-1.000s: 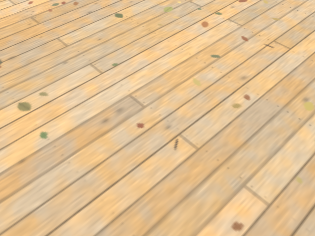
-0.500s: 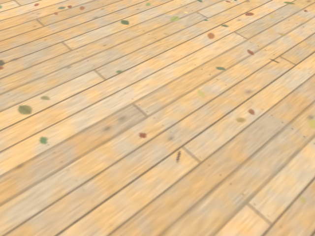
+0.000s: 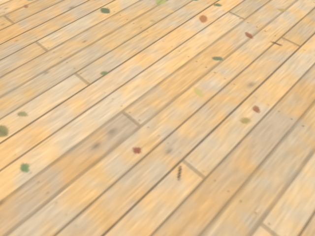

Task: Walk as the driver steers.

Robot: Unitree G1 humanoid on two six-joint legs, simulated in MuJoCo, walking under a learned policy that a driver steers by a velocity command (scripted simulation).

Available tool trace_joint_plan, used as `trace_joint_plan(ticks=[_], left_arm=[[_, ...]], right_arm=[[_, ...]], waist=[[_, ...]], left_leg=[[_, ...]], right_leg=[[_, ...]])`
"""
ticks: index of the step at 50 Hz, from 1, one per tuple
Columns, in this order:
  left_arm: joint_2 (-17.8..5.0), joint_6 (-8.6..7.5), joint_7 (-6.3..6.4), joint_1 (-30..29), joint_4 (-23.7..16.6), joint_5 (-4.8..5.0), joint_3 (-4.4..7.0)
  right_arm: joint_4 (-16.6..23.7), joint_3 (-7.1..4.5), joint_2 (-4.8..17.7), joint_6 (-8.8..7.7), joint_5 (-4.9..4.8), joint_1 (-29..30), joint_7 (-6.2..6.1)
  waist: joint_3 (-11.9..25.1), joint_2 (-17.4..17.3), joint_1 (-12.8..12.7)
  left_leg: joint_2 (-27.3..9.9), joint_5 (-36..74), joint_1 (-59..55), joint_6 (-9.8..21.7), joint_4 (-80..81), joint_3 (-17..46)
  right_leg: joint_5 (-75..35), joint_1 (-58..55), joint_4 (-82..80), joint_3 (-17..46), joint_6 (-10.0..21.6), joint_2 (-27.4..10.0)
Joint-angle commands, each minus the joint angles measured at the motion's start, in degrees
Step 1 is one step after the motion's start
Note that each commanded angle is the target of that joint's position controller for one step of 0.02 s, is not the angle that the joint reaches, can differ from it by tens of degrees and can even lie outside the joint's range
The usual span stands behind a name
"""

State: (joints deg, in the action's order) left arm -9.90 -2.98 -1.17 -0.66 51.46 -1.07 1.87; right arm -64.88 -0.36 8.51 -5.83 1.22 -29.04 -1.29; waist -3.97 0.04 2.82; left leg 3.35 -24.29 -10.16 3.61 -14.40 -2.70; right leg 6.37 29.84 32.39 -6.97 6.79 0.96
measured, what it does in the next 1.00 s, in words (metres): walks ahead: right foot, then left foot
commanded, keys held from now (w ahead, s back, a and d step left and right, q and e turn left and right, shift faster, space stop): w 1.00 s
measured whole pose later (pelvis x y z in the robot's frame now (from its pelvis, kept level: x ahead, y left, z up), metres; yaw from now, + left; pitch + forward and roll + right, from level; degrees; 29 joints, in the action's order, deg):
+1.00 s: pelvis +0.55 +0.02 +0.02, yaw +0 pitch +0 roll +1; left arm -10.7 -1.9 -1.7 3.6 52.0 -1.4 2.4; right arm -61.3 -1.8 9.0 -5.7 0.9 -27.0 -0.3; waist -2.4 2.2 3.1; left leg 5.1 -14.1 -3.4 4.7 -10.1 -4.9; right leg 1.6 35.3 39.7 -2.9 1.9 -5.3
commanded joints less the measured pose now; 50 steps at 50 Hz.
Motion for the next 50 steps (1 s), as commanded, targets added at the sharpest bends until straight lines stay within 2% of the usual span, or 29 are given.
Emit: trace_joint_plan(ticks=[1,2,3,4,5,6,7,8,10,12,15,17,21,24,26,27,28,29,30,31,32,33,35,36,38,40,43,45,50], left_arm=[[-9.1,-1.17,1.52,24.9,5.4,-0.77,3.59],[-14.8,-1.27,1.82,31.5,5.9,-2.12,5.02],[-14.9,-0.47,0.97,28.3,5.8,-0.89,5.15],[-12.2,-0.43,0.70,20.6,4.6,0.41,4.49],[-8.1,-0.88,0.44,16.2,3.7,0.71,3.38],[-5.7,-1.43,0.42,14.8,4.0,0.30,2.66],[-4.0,-2.01,0.75,15.6,5.0,0.23,1.99],[-3.3,-2.48,0.99,16.7,5.8,0.14,1.60],[-4.5,-3.33,1.22,20.2,7.2,0.13,1.62],[-6.2,-3.54,1.24,22.3,7.6,0.20,1.77],[-6.0,-3.35,1.18,25.6,8.0,0.39,1.37],[-5.7,-3.31,1.23,27.6,8.3,0.45,1.10],[-6.0,-3.26,1.71,32.0,9.6,0.23,0.91],[-6.6,-2.99,2.22,32.8,10.3,-0.41,1.04],[-7.5,-2.91,2.53,30.8,10.2,-0.60,1.28],[-8.2,-2.81,2.58,30.0,10.2,-0.66,1.46],[-8.4,-2.57,2.46,28.8,10.0,-0.37,1.50],[-7.4,-2.65,2.26,28.1,8.7,0.27,1.08],[-1.5,-2.58,1.51,33.9,7.1,2.84,-0.07],[-6.4,-2.40,1.58,32.2,7.8,1.50,1.47],[-6.8,-2.33,1.54,26.7,6.0,0.86,1.85],[-5.9,-2.63,1.32,23.5,5.2,0.51,1.68],[-4.1,-1.45,0.84,23.5,5.4,-0.79,1.72],[-3.0,-0.70,0.44,24.4,5.7,-1.07,1.64],[-2.7,0.23,-0.08,22.9,4.9,-1.25,1.74],[-3.3,0.81,-0.34,18.0,3.1,-1.24,1.77],[-3.8,0.89,-0.53,9.9,0.2,-0.83,1.63],[-3.3,0.71,-0.59,5.6,-1.3,-0.47,1.21],[-3.5,0.22,-0.44,-1.8,-4.1,-0.19,0.75]], right_arm=[[2.3,-1.74,9.5,-0.13,-0.20,0.9,-0.09],[4.0,-0.80,4.6,0.02,-1.21,-2.2,0.49],[3.9,-1.54,4.7,0.22,-1.76,-5.2,1.15],[5.5,-2.21,7.5,0.51,-0.67,0.8,0.99],[7.0,-2.38,7.8,0.23,-0.20,5.8,1.30],[7.1,-2.39,6.5,0.32,-0.12,7.0,1.41],[7.1,-2.41,5.6,0.98,0.71,6.7,1.56],[6.7,-2.18,4.2,1.77,1.11,5.3,1.87],[7.3,-2.27,3.7,2.77,1.22,6.3,2.21],[9.3,-2.39,4.4,3.40,1.21,11.3,2.48],[12.4,-2.36,5.1,3.53,0.78,19.9,2.78],[14.0,-2.01,4.5,3.36,0.34,24.4,2.92],[16.1,-1.61,4.3,3.08,-0.04,30.9,2.92],[17.5,-1.84,5.1,2.52,0.02,33.1,2.78],[16.9,-2.39,6.0,1.98,0.04,29.5,2.40],[15.3,-2.98,7.0,1.65,0.09,24.1,2.00],[12.1,-3.76,8.0,1.14,0.36,14.8,1.52],[9.6,-4.95,11.3,0.63,1.70,4.9,0.90],[9.2,-6.58,17.5,0.76,2.84,-1.0,0.80],[9.2,-6.36,15.7,1.69,0.70,2.5,1.50],[10.0,-5.51,13.0,1.77,-0.29,9.4,1.72],[10.6,-4.54,9.3,1.32,-0.31,13.1,1.99],[9.4,-3.26,5.4,0.54,-0.38,14.1,1.58],[8.6,-2.99,4.9,0.14,-0.34,12.7,1.38],[7.4,-3.20,6.7,-0.60,-0.53,9.6,1.19],[6.9,-3.36,8.0,-0.75,-0.53,7.7,1.15],[6.4,-2.94,7.6,-0.53,-0.53,4.5,1.17],[6.1,-2.75,7.6,-0.48,-0.52,2.7,1.13],[4.4,-2.73,8.1,-0.30,-0.08,-2.1,0.58]], waist=[[10.0,-3.2,-13.1],[17.1,5.9,-12.4],[20.0,10.8,-9.2],[10.3,4.5,-6.4],[4.4,0.8,-5.7],[1.2,-1.2,-3.7],[0.4,-0.8,-2.1],[0.6,0.1,-1.0],[0.4,0.9,-0.4],[-0.9,1.5,-0.8],[-2.3,1.9,-2.8],[-2.5,2.5,-4.1],[-2.4,3.7,-6.4],[-2.7,4.0,-6.3],[-1.0,4.5,-3.8],[1.8,4.9,-1.5],[6.4,3.6,2.5],[12.3,1.4,6.1],[20.7,-11.3,4.4],[20.5,-5.9,3.4],[10.7,-3.7,0.7],[5.5,-1.3,-0.5],[2.0,-2.4,-3.9],[2.2,-3.0,-4.6],[1.9,-3.2,-5.2],[0.4,-3.2,-4.8],[-1.3,-3.3,-3.0],[-1.7,-3.4,-1.9],[-2.5,-4.1,0.3]], left_leg=[[-11.8,55.7,13.9,3.9,-30.8,1.1],[-5.4,25.2,28.4,2.5,-52.3,-1.8],[2.3,-4.3,41.9,2.0,-66.5,3.5],[-2.8,1.2,46.8,2.9,-67.1,6.3],[-5.0,6.0,46.4,3.0,-63.8,5.9],[-6.8,8.2,43.6,2.9,-60.0,5.9],[-7.9,8.7,40.4,2.3,-57.0,6.0],[-8.4,9.0,38.0,1.7,-54.9,5.7],[-8.6,9.9,38.7,0.7,-52.1,4.3],[-9.5,13.4,43.0,-0.4,-48.0,3.0],[-9.9,19.6,47.8,-1.8,-39.0,1.1],[-9.0,22.9,47.1,-2.2,-31.9,-0.3],[-6.9,24.9,46.5,-1.4,-23.1,-2.3],[-5.8,20.9,46.5,0.5,-19.4,-2.4],[-3.5,16.3,39.8,2.5,-16.8,-3.2],[-1.6,14.6,33.4,3.6,-15.5,-3.7],[-0.4,17.3,22.6,5.0,-11.5,-4.3],[-8.0,15.5,7.3,7.5,-11.4,3.6],[-26.3,11.2,-9.9,15.8,-8.0,31.8],[-27.0,10.3,-7.2,16.6,-2.0,41.3],[-24.7,8.3,1.5,14.3,-0.9,31.3],[-22.1,12.4,9.3,12.4,1.6,24.9],[-16.9,18.8,18.0,8.4,4.2,15.8],[-15.9,21.3,19.3,7.9,4.7,13.5],[-15.0,26.4,19.7,8.2,5.5,10.9],[-14.4,26.5,19.2,8.3,7.1,9.2],[-13.4,28.9,17.0,7.9,8.1,7.4],[-12.9,31.5,15.5,7.5,8.0,6.1],[-14.9,37.0,7.1,7.9,6.0,5.2]], right_leg=[[2.6,-30.4,-4.7,3.6,4.0,-0.9],[11.8,-43.8,-6.8,25.5,8.8,-17.4],[16.7,-47.2,-17.4,49.7,15.1,-24.5],[23.3,-38.8,-19.7,42.3,12.8,-22.2],[20.4,-30.2,-21.6,34.7,11.0,-20.2],[14.0,-24.0,-23.2,29.0,8.9,-17.7],[8.0,-20.0,-23.7,24.3,7.4,-15.6],[4.1,-18.0,-24.0,20.8,6.5,-14.1],[-2.9,-17.6,-24.4,17.1,6.4,-12.9],[-4.4,-18.6,-25.8,14.6,6.3,-12.1],[-9.4,-21.8,-26.5,12.0,5.2,-10.7],[-13.6,-23.6,-26.0,10.1,4.1,-9.7],[-19.7,-30.6,-24.3,9.0,3.8,-10.7],[-26.0,-36.5,-21.2,9.1,4.5,-13.0],[-38.6,-37.6,-15.7,7.9,3.5,-13.4],[-45.2,-37.6,-9.6,7.4,2.9,-13.1],[-45.0,-35.1,0.5,5.8,1.8,-11.4],[-30.5,-24.1,14.5,4.6,0.9,-9.4],[6.4,-3.1,38.3,0.9,-2.2,0.5],[21.8,3.2,45.1,8.9,-1.3,2.2],[16.9,6.5,44.7,10.1,-0.9,-1.4],[12.9,5.6,41.4,9.9,-1.0,-3.3],[10.0,0.5,35.3,9.4,-1.9,-5.8],[9.4,-1.2,33.9,9.0,-2.4,-5.9],[7.9,0.0,32.0,7.7,-3.4,-6.1],[4.1,4.0,28.7,6.7,-4.4,-7.1],[-1.5,8.2,20.6,5.3,-5.6,-7.6],[-4.4,7.7,14.0,4.2,-5.8,-6.9],[-5.1,7.5,4.2,2.5,-4.2,-4.8]])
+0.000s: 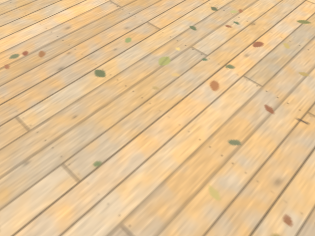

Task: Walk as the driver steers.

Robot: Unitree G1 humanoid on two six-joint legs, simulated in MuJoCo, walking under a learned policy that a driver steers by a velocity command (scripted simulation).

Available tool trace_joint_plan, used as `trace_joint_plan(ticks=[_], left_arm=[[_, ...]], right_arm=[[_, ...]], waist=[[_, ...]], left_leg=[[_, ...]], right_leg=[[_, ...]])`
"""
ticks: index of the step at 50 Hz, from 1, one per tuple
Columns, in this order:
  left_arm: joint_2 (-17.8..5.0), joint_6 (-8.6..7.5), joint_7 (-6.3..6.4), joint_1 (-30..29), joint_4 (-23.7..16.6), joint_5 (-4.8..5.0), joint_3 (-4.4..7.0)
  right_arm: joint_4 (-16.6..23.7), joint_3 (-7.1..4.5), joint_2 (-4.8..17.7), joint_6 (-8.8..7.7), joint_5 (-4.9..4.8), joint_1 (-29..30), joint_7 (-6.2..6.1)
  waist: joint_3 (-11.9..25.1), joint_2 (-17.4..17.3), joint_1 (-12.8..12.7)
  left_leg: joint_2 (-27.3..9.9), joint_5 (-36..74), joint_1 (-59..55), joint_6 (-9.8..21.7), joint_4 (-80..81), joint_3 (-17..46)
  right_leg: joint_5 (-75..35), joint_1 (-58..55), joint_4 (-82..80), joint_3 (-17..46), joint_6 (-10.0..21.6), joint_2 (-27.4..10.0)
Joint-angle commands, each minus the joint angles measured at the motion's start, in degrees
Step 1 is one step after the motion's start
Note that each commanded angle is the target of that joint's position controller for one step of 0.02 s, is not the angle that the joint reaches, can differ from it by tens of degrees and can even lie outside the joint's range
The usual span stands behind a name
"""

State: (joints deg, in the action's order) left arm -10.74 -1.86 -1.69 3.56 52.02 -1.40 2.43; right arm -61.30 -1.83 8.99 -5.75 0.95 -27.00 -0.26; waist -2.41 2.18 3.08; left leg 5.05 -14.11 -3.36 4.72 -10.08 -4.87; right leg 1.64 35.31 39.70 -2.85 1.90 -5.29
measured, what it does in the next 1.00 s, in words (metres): walks ahead, turning right: right foot, then left foot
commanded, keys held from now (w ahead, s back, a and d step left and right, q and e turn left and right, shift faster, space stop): w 0.22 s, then w+e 0.78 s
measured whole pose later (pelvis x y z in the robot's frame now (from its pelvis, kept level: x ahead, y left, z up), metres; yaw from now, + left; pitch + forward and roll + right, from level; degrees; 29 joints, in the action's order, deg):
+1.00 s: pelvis +0.52 -0.03 +0.00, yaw -23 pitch +1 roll +1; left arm -15.8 0.0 -3.2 8.9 47.0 -2.0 4.8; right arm -52.6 -3.3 12.9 -5.9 1.2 -20.8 -0.3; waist -1.3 3.0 1.6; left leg 0.3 -12.2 4.7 2.3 -15.7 -11.2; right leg 8.3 37.9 58.9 0.6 2.6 -3.9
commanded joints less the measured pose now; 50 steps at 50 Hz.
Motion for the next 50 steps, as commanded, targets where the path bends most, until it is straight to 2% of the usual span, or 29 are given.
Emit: trace_joint_plan(ticks=[1,3,4,5,6,7,8,9,10,11,12,13,14,17,19,22,28,31,33,34,35,36,37,38,39,40,42,44,50], left_arm=[[-2.9,-1.09,0.10,-6.7,-5.1,0.13,0.26],[-3.5,-1.60,0.24,-5.9,-5.5,0.13,0.54],[-4.0,-1.89,0.48,-3.4,-4.8,0.15,0.85],[-4.8,-2.24,0.87,1.9,-3.2,0.10,1.40],[-5.8,-2.77,1.35,11.3,0.1,-0.23,2.14],[-9.5,-3.30,1.97,21.4,2.6,-1.63,3.35],[-15.8,-3.18,1.91,26.3,3.1,-2.39,4.95],[-13.5,-2.14,1.43,21.5,2.6,-0.09,4.54],[-10.5,-2.12,1.27,14.6,1.5,0.53,3.59],[-7.1,-2.60,1.03,11.7,1.2,0.36,2.64],[-5.4,-3.01,1.14,11.2,1.9,0.44,2.08],[-3.6,-3.29,1.37,11.6,2.9,0.73,1.45],[-3.5,-3.64,1.49,13.1,3.7,0.77,1.28],[-6.3,-4.14,1.83,16.8,4.8,1.17,1.76],[-7.2,-3.92,1.92,18.6,4.8,1.18,1.91],[-7.0,-3.54,1.83,21.5,4.8,1.10,1.85],[-7.9,-2.99,2.13,26.5,4.6,0.54,2.34],[-9.4,-2.66,2.62,24.8,3.5,0.12,3.04],[-10.9,-2.69,2.51,21.4,2.2,0.25,3.65],[-10.5,-2.89,2.10,20.5,1.8,0.64,3.62],[-7.5,-3.21,1.81,20.0,-0.5,1.33,2.90],[-2.1,-2.92,1.96,26.4,-2.3,3.28,1.94],[-7.3,-1.98,2.34,26.0,-1.1,1.58,2.77],[-8.0,-1.60,1.88,22.2,-1.2,0.74,3.03],[-6.7,-1.48,1.28,19.3,-1.8,0.55,2.87],[-6.2,-1.00,0.78,18.0,-2.2,-0.06,2.93],[-5.5,0.44,-0.17,17.7,-2.7,-0.63,2.84],[-5.3,1.24,-0.74,15.0,-4.2,-0.60,2.71],[-4.9,1.57,-2.21,3.0,-9.1,-0.52,1.67]], right_arm=[[0.6,-1.34,7.9,-0.28,0.39,-4.4,-0.64],[0.4,-1.59,8.5,-0.12,0.66,-3.6,-1.00],[0.5,-1.74,9.0,-0.08,0.73,-2.4,-1.12],[0.5,-1.93,9.6,0.05,0.77,-1.7,-1.14],[0.7,-1.93,9.7,0.31,0.49,-0.5,-1.00],[2.1,-1.41,8.3,0.27,-0.12,-0.2,-0.77],[3.4,-0.32,2.3,0.34,-2.59,-6.8,0.00],[3.0,-1.81,7.8,0.43,-1.00,-3.5,-0.09],[4.8,-2.08,8.0,0.41,-0.57,1.7,0.01],[5.4,-1.92,7.2,0.15,-0.40,4.6,0.18],[5.5,-2.07,6.5,0.50,0.35,5.6,0.32],[5.6,-1.96,5.6,1.23,1.24,5.0,0.62],[5.5,-1.90,4.7,1.84,1.56,4.5,0.92],[7.3,-1.87,4.5,2.89,1.81,8.5,1.39],[9.6,-1.83,5.2,3.20,1.58,14.2,1.42],[12.5,-1.65,5.7,3.22,0.98,22.0,1.40],[17.3,-1.04,6.1,2.63,0.25,32.1,1.31],[18.7,-1.20,7.6,1.72,-0.15,31.6,1.25],[17.1,-1.93,9.2,0.91,-0.21,23.7,0.70],[14.8,-2.74,11.0,0.15,0.31,15.7,0.09],[14.2,-3.87,15.4,-0.49,1.87,6.2,-0.77],[14.6,-4.95,20.9,0.14,2.80,5.3,-0.71],[15.2,-4.36,16.3,1.21,1.97,9.1,-0.57],[16.3,-2.96,11.1,1.31,1.44,13.7,-0.43],[16.1,-2.32,8.9,1.08,1.23,15.7,-0.25],[15.6,-2.04,8.1,0.80,1.15,15.4,-0.38],[14.2,-1.89,7.8,-0.08,0.60,13.4,-0.45],[13.3,-2.13,8.5,-1.01,0.02,11.3,-0.25],[11.9,-2.37,9.5,-1.10,0.28,7.3,-0.07]], waist=[[-4.3,-6.2,0.0],[-3.9,-6.2,-1.2],[-2.6,-6.5,-2.7],[0.1,-6.7,-4.9],[4.9,-5.0,-8.9],[11.4,-1.7,-12.2],[19.1,11.6,-10.0],[17.5,4.6,-8.8],[8.2,1.8,-6.3],[4.1,-1.1,-5.3],[1.6,-0.7,-3.7],[1.0,0.6,-2.0],[1.4,1.1,-1.5],[0.4,0.4,-1.1],[-1.2,0.5,-2.2],[-2.3,0.9,-4.3],[-1.7,2.1,-7.7],[-1.1,3.0,-6.4],[1.6,2.8,-2.5],[6.1,-0.5,1.0],[14.5,-6.7,4.2],[20.4,-20.2,0.7],[16.5,-13.2,-1.1],[8.3,-6.4,-2.0],[4.2,-4.3,-2.5],[2.7,-6.2,-3.0],[2.3,-8.6,-4.0],[2.4,-7.9,-4.3],[-0.6,-6.8,-2.7]], left_leg=[[-17.4,28.5,-1.5,6.8,0.8,7.4],[-18.3,35.3,-3.8,6.3,-2.4,6.8],[-18.2,42.8,-3.8,5.5,-5.9,6.0],[-17.6,49.6,-3.5,4.8,-12.1,5.3],[-15.5,49.8,-0.8,3.7,-22.6,3.3],[-13.0,34.6,10.4,2.6,-37.6,1.8],[-2.1,-4.8,31.6,-0.4,-61.2,-1.2],[-2.3,-13.2,37.5,0.5,-67.2,7.3],[-5.6,-8.4,40.2,0.8,-66.7,7.8],[-7.5,-4.7,38.8,0.8,-63.5,7.8],[-9.1,-2.9,36.6,0.5,-59.9,7.3],[-10.1,-1.9,33.8,-0.2,-57.0,7.0],[-10.0,-1.5,32.3,-0.8,-55.4,6.4],[-10.4,0.7,34.8,-3.3,-50.3,4.8],[-10.8,4.3,38.1,-5.0,-45.1,4.2],[-10.4,9.4,40.3,-6.5,-36.2,4.0],[-8.0,11.6,40.8,-6.5,-27.2,4.2],[-7.0,8.3,35.5,-5.2,-22.6,5.2],[-4.7,5.2,22.5,-3.7,-18.1,4.2],[-5.3,6.8,11.3,-2.3,-14.7,4.6],[-17.4,-2.1,-2.4,0.5,-13.1,16.5],[-31.7,-5.5,-14.7,6.4,-7.0,41.1],[-30.7,-13.4,-8.8,7.1,-4.8,44.8],[-27.8,-13.7,-0.5,5.7,-3.9,35.6],[-24.8,-6.7,5.5,4.5,-2.5,27.1],[-22.6,-0.8,8.5,3.3,-1.6,21.3],[-20.4,7.7,10.9,2.4,-0.6,14.3],[-20.6,13.9,9.9,3.0,0.1,10.4],[-19.6,18.9,7.8,3.4,1.8,0.4]], right_leg=[[0.9,2.0,-4.3,-1.5,1.4,1.7],[4.8,-0.8,-6.8,-1.9,3.1,2.8],[7.0,-5.3,-8.1,-2.5,4.1,4.3],[8.3,-12.1,-9.6,-3.3,5.2,6.3],[5.7,-23.2,-13.4,-4.0,6.5,7.7],[8.5,-38.5,-13.7,5.3,9.2,-0.9],[12.8,-55.1,-18.9,34.2,17.9,-18.7],[15.5,-51.0,-24.4,40.9,17.4,-17.6],[15.5,-42.6,-25.0,30.7,15.5,-15.8],[10.4,-35.7,-27.0,24.8,13.8,-13.3],[5.7,-31.1,-28.1,20.3,11.9,-10.3],[2.6,-27.8,-29.0,16.9,10.5,-7.7],[-0.4,-27.0,-29.2,15.6,10.5,-6.8],[-3.9,-26.3,-30.7,14.0,11.8,-5.4],[-2.1,-26.4,-32.1,14.2,12.2,-4.9],[-2.4,-28.1,-32.3,14.5,11.6,-4.0],[-10.2,-35.0,-26.9,16.5,11.5,-4.1],[-13.9,-35.7,-23.0,18.4,10.0,-4.8],[-19.4,-32.1,-16.4,18.3,7.8,-3.5],[-19.4,-29.0,-6.2,15.8,6.5,0.0],[-6.4,-20.7,9.6,12.3,5.2,4.3],[29.4,-2.9,25.0,6.3,3.5,12.8],[28.1,1.8,31.7,7.7,4.2,8.1],[22.2,2.1,31.9,7.9,4.2,5.4],[18.4,0.7,29.6,7.6,3.7,3.5],[16.9,-0.6,27.9,7.2,3.2,2.3],[15.2,-2.2,27.1,6.2,2.2,1.6],[12.8,0.4,26.8,5.8,1.7,1.2],[2.2,5.5,14.6,3.2,0.3,0.3]])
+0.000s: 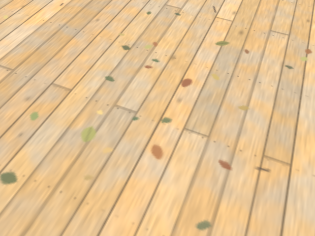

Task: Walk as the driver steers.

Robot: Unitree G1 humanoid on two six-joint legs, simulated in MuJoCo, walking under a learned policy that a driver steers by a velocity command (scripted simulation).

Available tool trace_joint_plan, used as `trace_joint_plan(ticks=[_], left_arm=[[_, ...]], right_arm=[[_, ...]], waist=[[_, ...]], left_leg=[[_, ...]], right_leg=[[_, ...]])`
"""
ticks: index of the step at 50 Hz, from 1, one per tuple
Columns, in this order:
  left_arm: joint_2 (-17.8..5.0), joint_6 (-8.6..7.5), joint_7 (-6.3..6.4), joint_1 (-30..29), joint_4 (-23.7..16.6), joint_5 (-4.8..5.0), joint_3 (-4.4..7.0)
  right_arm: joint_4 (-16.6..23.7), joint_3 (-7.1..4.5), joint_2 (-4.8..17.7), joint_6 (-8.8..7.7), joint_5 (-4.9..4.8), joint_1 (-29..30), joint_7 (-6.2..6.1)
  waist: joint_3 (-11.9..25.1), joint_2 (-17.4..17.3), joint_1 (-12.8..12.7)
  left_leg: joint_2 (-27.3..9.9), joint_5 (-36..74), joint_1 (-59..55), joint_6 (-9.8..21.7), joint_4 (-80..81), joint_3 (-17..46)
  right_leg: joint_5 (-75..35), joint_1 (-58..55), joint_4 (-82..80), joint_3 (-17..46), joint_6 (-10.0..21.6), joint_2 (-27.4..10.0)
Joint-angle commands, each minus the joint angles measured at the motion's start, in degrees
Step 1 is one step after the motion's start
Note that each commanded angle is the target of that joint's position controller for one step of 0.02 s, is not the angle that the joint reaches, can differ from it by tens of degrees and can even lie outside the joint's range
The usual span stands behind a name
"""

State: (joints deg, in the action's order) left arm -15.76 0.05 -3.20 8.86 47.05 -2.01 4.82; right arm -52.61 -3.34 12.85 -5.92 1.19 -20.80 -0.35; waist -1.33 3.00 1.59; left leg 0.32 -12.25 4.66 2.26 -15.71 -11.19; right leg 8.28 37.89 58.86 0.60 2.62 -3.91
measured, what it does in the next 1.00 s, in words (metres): walks ahead: right foot, then left foot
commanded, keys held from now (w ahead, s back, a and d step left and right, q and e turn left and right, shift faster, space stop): w+e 0.26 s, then w+q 0.74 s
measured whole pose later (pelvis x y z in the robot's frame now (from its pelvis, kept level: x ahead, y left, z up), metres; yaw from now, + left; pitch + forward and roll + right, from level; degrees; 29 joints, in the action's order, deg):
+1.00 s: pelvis +0.53 -0.07 -0.01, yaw +6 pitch +0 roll +0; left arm -13.9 -3.5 -0.4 10.6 45.3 -2.5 1.2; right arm -50.8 -4.0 16.0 -1.9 0.1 -18.1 0.6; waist -2.5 0.9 0.3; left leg 8.9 -11.1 11.1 8.6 -22.1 -0.2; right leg 17.5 31.4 65.7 2.4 -0.8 -5.1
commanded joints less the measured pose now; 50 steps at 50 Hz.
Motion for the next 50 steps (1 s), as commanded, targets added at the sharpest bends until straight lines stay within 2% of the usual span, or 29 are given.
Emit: trace_joint_plan(ticks=[1,6,8,10,11,12,13,14,15,16,17,18,19,22,25,28,32,35,37,38,39,40,41,42,43,44,45,47,50], left_arm=[[0.4,-0.44,-0.93,-4.2,-4.8,0.10,-1.03],[-0.1,-0.58,-1.60,-11.5,-8.2,-0.28,-1.57],[-0.7,-0.54,-1.33,-11.2,-8.6,-0.59,-1.30],[-2.1,-0.78,-0.62,-4.8,-7.1,-0.77,-0.47],[-3.2,-1.38,0.02,3.4,-4.7,-1.04,0.34],[-7.3,-1.79,1.01,13.1,-1.9,-1.68,1.95],[-14.6,-1.72,1.75,11.6,-3.0,-1.03,3.38],[-13.7,-0.90,2.41,15.0,-4.0,0.20,3.14],[-10.7,-0.77,3.05,12.1,-2.5,0.46,2.30],[-7.0,-1.35,3.14,9.0,-2.3,0.87,1.24],[-4.8,-2.12,3.15,6.5,-2.1,0.94,0.44],[-3.3,-2.86,3.18,5.0,-1.9,1.12,-0.22],[-2.7,-3.68,3.03,5.2,-1.4,1.08,-0.56],[-4.6,-5.19,2.84,8.2,0.6,1.15,-0.25],[-4.5,-5.53,2.98,11.1,1.9,1.12,-0.48],[-3.6,-5.91,3.32,11.8,2.7,1.23,-1.09],[-2.9,-6.02,4.27,14.7,4.6,1.11,-1.79],[-4.0,-5.64,5.09,16.5,6.2,0.86,-2.00],[-6.1,-5.24,5.81,16.0,6.5,0.69,-1.72],[-7.2,-4.84,6.12,14.9,6.4,0.47,-1.45],[-8.1,-4.39,6.12,13.7,5.9,0.19,-1.15],[-8.8,-4.17,5.80,11.2,4.8,0.54,-0.95],[-6.0,-4.71,5.15,10.6,2.4,0.60,-1.62],[-2.8,-5.22,3.96,11.7,-1.1,1.29,-1.90],[-4.6,-5.92,3.48,7.6,-1.7,0.20,-2.07],[-4.7,-6.64,3.11,5.7,-2.8,0.98,-2.15],[-4.9,-6.72,3.15,6.3,-2.5,1.10,-2.00],[-3.8,-4.48,2.96,7.9,-2.4,-0.62,-2.38],[-2.9,-2.43,2.51,5.9,-4.2,-0.93,-2.67]], right_arm=[[3.1,-0.93,5.9,-0.89,0.03,0.8,0.00],[1.6,-1.57,8.4,0.06,0.01,-3.1,-0.60],[1.0,-1.82,9.6,0.95,0.10,-3.8,-0.87],[0.8,-2.22,11.5,2.05,0.05,-4.1,-1.02],[1.1,-2.21,11.9,2.65,-0.30,-3.4,-0.94],[2.7,-1.83,10.8,2.81,-0.13,-3.0,-0.79],[7.5,-0.27,3.3,2.39,-0.30,-4.6,0.51],[8.6,-1.09,8.0,1.88,-0.01,1.6,0.72],[9.0,-0.81,7.2,1.49,-0.95,4.6,0.95],[7.8,-0.32,6.4,1.03,-1.24,3.3,0.90],[6.3,-0.32,6.0,1.51,-0.56,1.9,0.90],[5.1,-0.22,5.8,2.63,0.39,-0.8,1.06],[4.1,-0.25,5.6,3.68,0.71,-2.3,1.39],[4.1,-0.50,5.0,4.94,0.12,-0.1,2.34],[5.3,-0.76,5.2,5.18,-0.37,5.7,2.41],[6.2,-0.56,4.7,4.83,-0.17,9.6,2.53],[8.4,0.60,3.1,4.52,0.36,15.9,3.09],[9.9,1.11,2.7,4.34,0.41,17.9,3.31],[9.3,0.73,3.9,4.51,0.49,14.2,2.95],[8.3,0.31,4.9,4.51,0.60,9.9,2.72],[6.5,-0.51,6.7,4.30,0.76,3.6,2.46],[4.3,-1.64,8.7,3.83,1.34,-4.4,2.07],[3.6,-3.31,13.9,3.93,1.43,-9.1,1.21],[4.8,-4.25,17.7,4.52,0.48,-4.8,1.25],[4.7,-4.21,16.0,4.70,-1.39,-2.9,1.30],[5.1,-3.34,12.8,4.73,-1.23,-0.1,1.08],[5.0,-2.48,9.6,4.67,-0.89,2.1,1.02],[5.6,-1.73,8.3,3.74,-1.16,4.5,0.54],[5.1,-2.28,10.9,2.37,-1.33,2.2,0.76]], waist=[[-2.1,-7.7,-0.8],[-3.9,-7.8,1.1],[-3.1,-8.5,0.6],[1.3,-9.3,-2.4],[6.1,-7.8,-6.0],[12.4,-2.8,-10.0],[16.3,11.1,-5.3],[18.5,2.8,-9.1],[10.2,-0.3,-7.3],[5.7,-2.2,-4.8],[3.6,-3.4,-2.4],[3.2,-2.4,-0.4],[3.3,-1.7,0.1],[0.8,-1.4,0.0],[-2.3,-0.6,-1.9],[-3.4,-0.2,-2.5],[-5.0,-0.2,-4.3],[-4.3,0.4,-4.2],[-1.2,2.8,-2.1],[1.1,3.9,0.0],[4.3,4.0,2.9],[7.9,2.0,7.7],[12.4,-6.5,8.7],[14.6,-16.4,3.0],[10.4,-5.8,4.1],[4.3,-3.3,2.4],[-0.5,0.9,-0.5],[-1.0,-0.5,-3.3],[-0.3,-3.2,-3.4]], left_leg=[[-14.6,17.5,-0.3,5.6,7.4,5.1],[-16.6,23.0,-6.1,4.7,5.4,0.4],[-17.0,35.6,-9.1,4.0,0.3,-1.8],[-17.0,51.3,-10.8,3.5,-12.3,-3.5],[-16.2,49.3,-7.4,2.6,-24.1,-4.8],[-14.7,33.0,4.5,0.6,-40.6,-5.0],[-4.5,-19.2,31.4,-3.0,-59.9,-2.5],[-1.9,-18.6,37.4,-3.0,-65.4,9.3],[-5.5,-10.9,40.0,-2.0,-63.8,10.6],[-7.3,-7.1,36.1,-1.5,-58.3,10.7],[-8.6,-6.0,31.7,-1.4,-54.1,11.2],[-8.9,-5.4,27.4,-1.5,-52.0,11.5],[-8.7,-4.9,24.8,-1.5,-51.0,11.6],[-7.4,-0.3,28.0,-1.2,-48.1,12.4],[-5.6,5.9,34.5,-1.0,-43.4,14.4],[-4.1,11.5,36.0,-0.8,-36.5,13.5],[-3.1,13.8,35.5,0.2,-27.0,8.0],[-0.4,9.8,31.7,2.6,-20.9,3.4],[3.1,4.0,26.2,5.1,-20.3,0.9],[4.5,0.9,21.8,6.6,-20.0,0.8],[5.4,-1.1,14.9,8.4,-18.4,2.0],[4.7,0.4,3.4,10.8,-12.4,5.6],[-8.1,0.7,-9.0,15.2,-11.1,21.6],[-19.7,6.0,-21.2,25.0,-4.6,53.3],[-19.0,3.4,-17.3,24.0,-1.7,48.3],[-17.7,3.7,-9.8,21.6,0.3,42.4],[-15.0,8.6,-2.3,18.5,2.1,37.1],[-9.7,15.3,4.9,15.7,3.4,29.5],[-6.5,23.2,7.5,14.9,3.9,25.6]], right_leg=[[-6.2,1.7,-8.2,-1.2,-0.3,-0.9],[-3.2,-2.3,-19.9,-6.3,2.4,0.4],[2.1,-5.6,-22.5,-8.4,4.3,2.9],[7.4,-13.9,-24.6,-10.1,6.8,7.3],[5.5,-24.4,-28.8,-9.9,8.4,9.5],[9.5,-39.8,-31.6,0.0,11.1,3.6],[10.1,-57.3,-34.9,29.9,18.5,-14.2],[7.3,-56.8,-42.3,40.8,19.7,-17.4],[0.1,-51.1,-42.4,28.6,17.6,-15.9],[-8.6,-42.7,-43.1,21.8,15.2,-13.3],[-14.0,-37.2,-44.2,16.2,12.7,-10.4],[-16.8,-33.4,-45.6,12.1,11.3,-8.7],[-18.6,-31.2,-46.8,9.8,10.5,-8.0],[-20.0,-31.1,-49.7,4.9,8.3,-6.8],[-19.2,-33.8,-51.6,1.0,5.1,-6.2],[-21.5,-36.1,-52.1,-2.7,3.5,-5.8],[-29.5,-40.8,-51.4,-6.8,2.7,-6.5],[-45.3,-45.5,-46.3,-9.8,1.8,-7.5],[-62.7,-48.2,-38.5,-11.0,1.2,-8.5],[-67.5,-48.1,-32.1,-11.4,1.1,-9.3],[-66.0,-45.9,-22.9,-11.4,1.5,-9.8],[-54.7,-38.9,-9.1,-12.2,1.5,-8.5],[-19.4,-25.4,10.3,-13.2,1.2,-3.1],[22.6,-1.0,27.8,-4.7,-1.1,9.6],[17.0,4.5,27.0,4.0,-0.2,4.3],[12.3,4.6,22.6,3.5,-0.3,2.0],[10.5,1.9,16.9,2.7,-0.9,0.2],[9.8,-4.1,10.4,2.2,-3.1,-1.6],[6.8,-4.7,3.4,-0.2,-5.3,-1.6]])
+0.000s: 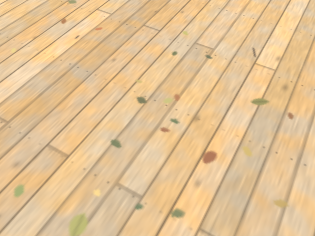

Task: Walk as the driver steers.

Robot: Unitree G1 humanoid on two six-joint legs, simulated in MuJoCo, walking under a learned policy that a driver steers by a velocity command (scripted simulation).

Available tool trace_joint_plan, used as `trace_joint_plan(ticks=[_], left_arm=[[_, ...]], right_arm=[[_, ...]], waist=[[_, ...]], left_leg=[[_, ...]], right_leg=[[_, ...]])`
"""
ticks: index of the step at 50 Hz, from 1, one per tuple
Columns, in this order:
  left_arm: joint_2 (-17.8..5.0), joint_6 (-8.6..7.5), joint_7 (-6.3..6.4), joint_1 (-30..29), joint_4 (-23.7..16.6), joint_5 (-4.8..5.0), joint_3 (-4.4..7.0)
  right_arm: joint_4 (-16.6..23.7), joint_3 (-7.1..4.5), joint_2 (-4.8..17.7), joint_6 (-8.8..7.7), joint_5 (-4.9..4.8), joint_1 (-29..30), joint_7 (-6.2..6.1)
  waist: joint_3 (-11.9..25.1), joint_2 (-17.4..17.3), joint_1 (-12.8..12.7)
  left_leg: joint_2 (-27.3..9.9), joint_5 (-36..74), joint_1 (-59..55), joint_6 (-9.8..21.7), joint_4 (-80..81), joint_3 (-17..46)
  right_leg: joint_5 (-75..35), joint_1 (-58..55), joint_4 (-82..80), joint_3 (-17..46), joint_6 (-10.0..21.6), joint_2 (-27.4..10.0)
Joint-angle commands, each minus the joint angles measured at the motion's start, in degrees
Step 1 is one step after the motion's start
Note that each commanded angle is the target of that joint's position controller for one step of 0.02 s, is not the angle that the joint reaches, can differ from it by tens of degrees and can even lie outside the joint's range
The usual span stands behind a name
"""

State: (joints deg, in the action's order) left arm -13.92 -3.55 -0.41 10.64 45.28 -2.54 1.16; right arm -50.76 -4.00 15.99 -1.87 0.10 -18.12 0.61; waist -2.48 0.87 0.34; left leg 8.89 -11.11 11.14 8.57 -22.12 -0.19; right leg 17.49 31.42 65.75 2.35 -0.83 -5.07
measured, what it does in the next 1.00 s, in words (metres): walks ahead, turning left: right foot, then left foot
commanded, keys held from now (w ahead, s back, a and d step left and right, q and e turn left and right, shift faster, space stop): w+q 0.26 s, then q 0.74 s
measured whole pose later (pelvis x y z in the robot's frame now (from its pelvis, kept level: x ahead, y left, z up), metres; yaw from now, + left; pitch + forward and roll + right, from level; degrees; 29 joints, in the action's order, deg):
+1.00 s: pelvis +0.30 -0.01 +0.00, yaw +36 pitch +1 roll -1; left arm -16.6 3.2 0.7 11.0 40.5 -1.3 2.7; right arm -38.4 -3.3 16.2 2.1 0.5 -11.9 0.3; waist -3.7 1.8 0.1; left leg 4.7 -8.7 18.3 4.3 -26.2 3.6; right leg 25.2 27.7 59.5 0.4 -2.5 -1.5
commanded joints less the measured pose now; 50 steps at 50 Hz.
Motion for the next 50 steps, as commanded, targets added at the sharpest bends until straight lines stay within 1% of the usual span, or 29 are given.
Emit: trace_joint_plan(ticks=[1,5,10,12,13,14,15,16,17,18,19,20,21,23,25,27,31,37,38,39,40,41,42,43,44,45,46,48,50], left_arm=[[-4.7,1.32,-0.38,1.7,-3.4,-0.31,0.92],[-4.6,1.35,-0.68,-7.6,-6.9,0.17,0.51],[-5.4,0.37,-0.93,-14.7,-10.0,0.79,0.00],[-6.9,-0.17,-0.77,-11.9,-9.9,0.95,0.32],[-8.1,-0.44,-0.46,-7.8,-8.8,1.06,0.76],[-9.6,-0.94,0.21,-1.2,-6.7,0.92,1.44],[-11.5,-1.94,0.98,6.3,-5.4,0.16,2.10],[-16.4,-2.16,2.08,13.9,-5.7,-1.29,3.12],[-19.0,-1.02,1.62,10.6,-6.4,-0.63,3.92],[-13.4,-0.29,1.34,8.2,-7.0,0.75,3.06],[-8.3,-0.23,1.33,5.2,-7.3,1.34,1.79],[-5.8,-0.11,1.27,2.9,-7.4,1.22,0.97],[-5.6,-0.20,1.50,2.7,-7.0,1.28,0.78],[-6.9,-0.61,1.36,3.2,-6.2,1.48,1.21],[-7.8,-0.78,1.33,2.9,-6.1,1.44,1.67],[-8.2,-0.40,1.51,2.5,-6.0,1.40,1.92],[-8.8,0.59,1.54,2.3,-5.8,1.45,2.34],[-11.9,2.84,1.17,5.3,-5.2,1.69,3.99],[-11.9,3.44,1.32,5.3,-5.0,1.98,4.11],[-11.1,3.89,1.24,8.3,-4.2,1.58,4.06],[-7.0,4.46,0.95,10.9,-6.4,0.59,3.04],[-7.2,5.59,1.34,6.4,-9.2,1.06,2.69],[-8.4,6.19,1.42,3.7,-8.9,0.92,2.91],[-7.5,6.06,1.38,2.3,-9.0,1.76,2.80],[-7.4,5.71,1.50,2.4,-8.2,1.88,2.79],[-8.2,5.75,1.52,3.0,-8.0,1.33,3.06],[-8.5,5.99,1.43,4.3,-7.1,0.81,3.19],[-7.8,6.44,1.24,4.5,-7.0,1.00,3.07],[-6.8,6.70,1.27,3.1,-7.5,1.34,2.72]], right_arm=[[3.2,-1.75,8.2,-1.73,-0.25,-1.4,-0.21],[3.1,-1.95,8.4,-1.23,-0.31,-5.9,-0.29],[3.8,-2.29,9.5,-0.81,0.62,-8.9,-0.92],[4.9,-2.53,10.5,-0.94,0.88,-6.4,-1.36],[5.7,-2.65,11.1,-1.10,1.00,-4.1,-1.36],[6.0,-2.69,11.4,-1.32,0.83,-2.8,-1.09],[6.3,-2.36,10.2,-1.73,-0.06,-2.1,-0.61],[8.8,-0.92,4.8,-2.00,-1.84,-3.9,-0.68],[9.8,-0.82,4.2,-1.39,-1.86,-11.5,-1.20],[7.2,-1.38,7.8,-0.11,0.52,-11.1,-1.83],[7.3,-1.43,7.8,0.45,1.03,-7.1,-1.49],[7.6,-1.39,7.0,1.03,1.11,-4.7,-1.01],[8.2,-1.46,6.6,1.80,1.55,-3.4,-0.30],[8.8,-1.32,5.5,3.24,1.55,-3.8,0.78],[9.9,-1.21,4.9,3.83,1.23,-2.6,1.20],[11.5,-0.85,4.3,4.30,1.42,0.4,1.52],[14.1,0.19,2.7,4.64,1.46,5.5,2.49],[17.2,-0.12,3.8,4.03,1.28,9.6,2.38],[16.8,-0.21,3.6,3.44,1.65,7.9,2.10],[15.9,-0.79,5.6,2.59,2.39,4.9,1.35],[16.7,-2.14,12.5,1.87,2.61,2.6,0.46],[16.7,-3.73,16.5,2.43,0.39,-0.5,0.29],[15.7,-3.29,13.9,2.75,-0.27,-2.3,0.14],[15.5,-2.45,11.6,3.08,-0.04,0.5,-0.34],[15.7,-1.84,9.5,3.47,0.34,4.2,-0.71],[16.2,-1.44,8.2,3.64,-0.01,6.7,-1.05],[16.5,-1.13,7.3,3.66,0.15,7.6,-0.98],[15.9,-1.42,8.2,3.33,0.34,6.4,-0.58],[15.4,-1.94,9.3,3.29,0.58,5.2,-0.38]], waist=[[0.5,-1.8,-1.5],[0.5,-4.4,2.6],[0.9,-5.3,5.4],[1.4,-5.9,3.1],[2.5,-6.3,0.8],[5.0,-5.2,-2.1],[9.6,-2.2,-6.0],[18.9,5.9,-7.5],[23.6,16.5,-1.9],[18.6,6.3,-0.8],[12.1,2.2,-0.9],[8.1,1.4,-0.2],[5.9,4.8,0.1],[5.5,7.4,1.1],[6.4,6.6,1.9],[5.8,6.8,1.8],[5.1,7.5,0.9],[4.8,7.9,-1.6],[5.3,5.9,-0.4],[7.4,-0.6,0.5],[9.6,-15.7,-0.5],[11.3,-18.0,3.0],[10.4,-10.0,3.8],[7.1,-9.0,2.3],[5.0,-7.4,0.3],[4.6,-8.3,-0.8],[5.9,-8.2,-1.3],[7.6,-6.2,-1.3],[7.3,-6.2,-0.5]], left_leg=[[-14.3,22.2,1.0,8.0,10.6,14.1],[-12.6,22.8,-3.8,4.8,8.8,14.7],[-14.7,26.6,-11.2,4.2,4.3,18.9],[-15.7,27.7,-10.6,2.5,1.8,20.9],[-15.5,31.1,-8.5,1.2,-0.9,21.1],[-13.2,36.9,-7.4,-0.4,-8.2,20.1],[-9.1,33.6,-2.8,-2.3,-20.2,17.2],[-4.5,10.3,7.8,-4.5,-37.9,11.0],[1.6,-25.4,18.9,-5.3,-48.7,6.2],[-3.8,-21.6,20.9,-5.2,-53.8,7.1],[-5.2,-18.1,21.7,-5.9,-52.9,5.9],[-7.3,-15.8,21.2,-6.6,-50.0,5.1],[-8.3,-14.5,20.7,-7.3,-48.0,4.6],[-7.7,-11.8,18.1,-8.3,-47.3,3.4],[-7.5,-9.7,18.8,-8.8,-45.8,3.0],[-8.6,-6.5,20.3,-9.1,-41.8,2.2],[-10.1,-0.4,15.1,-8.8,-29.0,-0.6],[-8.4,-6.7,9.0,-6.4,-14.0,-3.9],[-7.6,-3.8,5.1,-5.6,-7.9,-4.2],[-9.0,2.5,-1.4,-4.4,-1.5,0.6],[-25.5,22.9,-9.4,-0.5,0.4,21.4],[-31.7,35.1,-10.5,10.3,1.3,32.0],[-29.1,35.0,-11.0,10.8,0.9,27.2],[-25.9,32.4,-7.5,9.5,1.1,22.6],[-22.0,28.0,-4.7,6.8,2.0,19.2],[-19.7,25.9,-3.2,5.4,2.4,17.4],[-18.5,26.9,-2.5,5.0,2.3,16.5],[-18.2,26.0,-2.4,5.1,2.3,17.2],[-17.9,19.8,-2.1,5.4,3.0,19.0]], right_leg=[[-4.7,2.8,-6.5,-2.5,-2.4,-0.6],[-13.4,5.9,-18.8,-3.0,-3.1,0.5],[-14.7,5.7,-28.9,-2.2,-1.7,3.3],[-12.4,-0.8,-33.5,-1.0,-0.3,4.2],[-9.9,-7.6,-35.3,-1.1,0.7,5.4],[-9.7,-15.8,-37.9,-1.7,1.8,6.8],[-13.8,-27.6,-41.0,1.0,3.7,2.7],[-19.3,-42.6,-40.5,16.0,7.1,-13.7],[-34.3,-46.4,-43.2,36.2,14.2,-24.4],[-37.3,-41.0,-40.7,32.5,15.1,-22.2],[-37.3,-33.9,-41.8,23.0,14.3,-19.0],[-37.8,-28.8,-44.0,15.0,12.1,-15.1],[-39.0,-25.7,-45.5,10.3,11.0,-12.8],[-44.8,-21.9,-47.1,4.5,10.9,-11.0],[-46.1,-21.7,-47.8,1.4,11.9,-11.6],[-43.4,-21.5,-48.8,-1.4,12.1,-11.9],[-36.1,-19.1,-48.4,-7.7,10.7,-10.6],[-27.8,-22.9,-40.6,-8.6,8.2,-13.2],[-24.3,-22.1,-36.0,-10.0,6.6,-12.2],[-17.6,-19.2,-27.2,-12.2,3.8,-9.6],[9.7,-7.5,-11.2,-15.2,0.1,-3.9],[23.1,2.6,-1.6,-8.3,-1.5,5.0],[19.7,4.2,2.7,-3.1,-1.8,2.9],[15.1,4.3,2.6,-1.8,-1.6,2.5],[11.0,3.2,-0.4,-0.8,-1.5,1.6],[8.7,1.6,-2.4,-1.0,-1.6,1.5],[7.5,-0.4,-2.1,-1.6,-1.6,2.6],[7.1,-1.8,-4.2,-1.4,-1.7,3.5],[7.1,-1.8,-8.6,-1.1,-1.8,4.1]])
